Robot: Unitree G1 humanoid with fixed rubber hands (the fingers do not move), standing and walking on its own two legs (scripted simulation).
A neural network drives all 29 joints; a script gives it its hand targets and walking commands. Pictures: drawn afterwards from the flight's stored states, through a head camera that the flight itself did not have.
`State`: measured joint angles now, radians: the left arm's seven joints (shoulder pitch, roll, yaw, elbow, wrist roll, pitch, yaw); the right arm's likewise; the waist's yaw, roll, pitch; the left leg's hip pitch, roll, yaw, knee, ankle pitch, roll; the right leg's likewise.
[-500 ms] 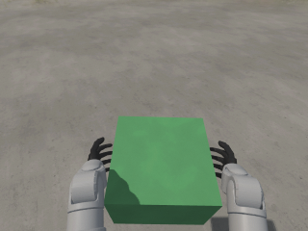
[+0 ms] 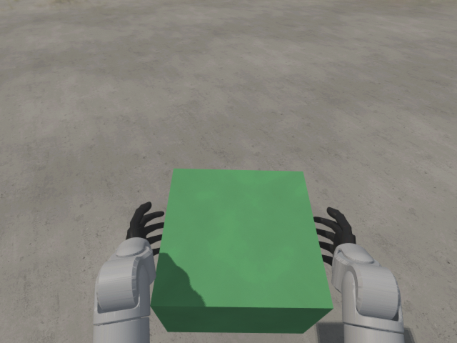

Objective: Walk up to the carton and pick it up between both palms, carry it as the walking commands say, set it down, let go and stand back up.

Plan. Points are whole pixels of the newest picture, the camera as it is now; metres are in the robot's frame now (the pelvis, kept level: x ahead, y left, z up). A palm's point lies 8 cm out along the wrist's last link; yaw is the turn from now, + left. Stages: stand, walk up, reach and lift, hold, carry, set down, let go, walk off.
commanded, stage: carry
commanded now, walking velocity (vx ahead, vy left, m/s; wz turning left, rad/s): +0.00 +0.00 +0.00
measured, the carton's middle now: (237, 249) +0.32 +0.01 +0.00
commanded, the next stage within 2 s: hold in 0.08 s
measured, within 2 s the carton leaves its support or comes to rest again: neither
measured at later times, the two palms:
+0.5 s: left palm (143, 234) +0.30 +0.17 +0.08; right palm (337, 243) +0.29 -0.16 +0.07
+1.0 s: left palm (151, 239) +0.30 +0.16 +0.06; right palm (344, 248) +0.29 -0.18 +0.05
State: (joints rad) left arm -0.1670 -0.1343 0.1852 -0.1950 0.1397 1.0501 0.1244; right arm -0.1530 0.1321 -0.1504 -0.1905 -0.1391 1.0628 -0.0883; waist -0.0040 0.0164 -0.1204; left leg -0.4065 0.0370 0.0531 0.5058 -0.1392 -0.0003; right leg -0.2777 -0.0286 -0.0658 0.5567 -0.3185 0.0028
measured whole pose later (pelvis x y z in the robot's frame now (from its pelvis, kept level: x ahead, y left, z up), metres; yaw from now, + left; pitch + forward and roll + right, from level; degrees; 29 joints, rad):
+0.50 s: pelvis +0.00 +0.01 +0.01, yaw -6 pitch -7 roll +0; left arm -0.30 -0.16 0.36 0.21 0.35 0.77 0.00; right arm -0.35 0.15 -0.28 0.37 -0.35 0.70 0.04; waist 0.04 -0.01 -0.02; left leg -0.13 -0.02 -0.01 0.38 -0.13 0.01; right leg -0.03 0.01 0.08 0.42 -0.26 0.00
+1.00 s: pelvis +0.01 -0.01 +0.02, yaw -6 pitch -7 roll +1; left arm -0.28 -0.16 0.37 0.24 0.33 0.73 -0.05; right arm -0.29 0.16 -0.29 0.32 -0.34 0.69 0.04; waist 0.06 0.00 0.01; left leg -0.07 0.00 -0.04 0.27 -0.08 -0.02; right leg 0.01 0.04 0.08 0.33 -0.22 -0.02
